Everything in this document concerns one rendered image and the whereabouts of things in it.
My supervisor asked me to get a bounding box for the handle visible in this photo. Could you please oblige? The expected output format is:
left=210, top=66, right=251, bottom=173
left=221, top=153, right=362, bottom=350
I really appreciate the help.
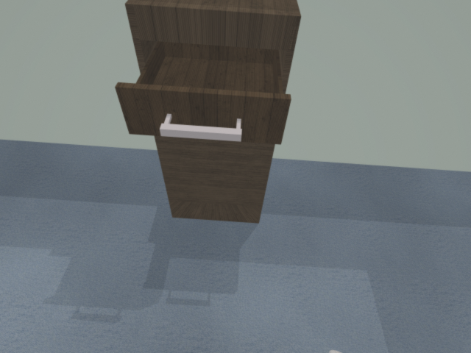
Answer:
left=160, top=114, right=242, bottom=142

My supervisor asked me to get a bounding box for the drawer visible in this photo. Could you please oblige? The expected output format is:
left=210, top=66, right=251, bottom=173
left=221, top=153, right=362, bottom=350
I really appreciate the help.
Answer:
left=115, top=41, right=291, bottom=144

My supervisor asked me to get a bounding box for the cabinet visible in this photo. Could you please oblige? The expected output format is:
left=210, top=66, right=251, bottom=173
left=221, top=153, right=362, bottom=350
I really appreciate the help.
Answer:
left=125, top=0, right=301, bottom=224

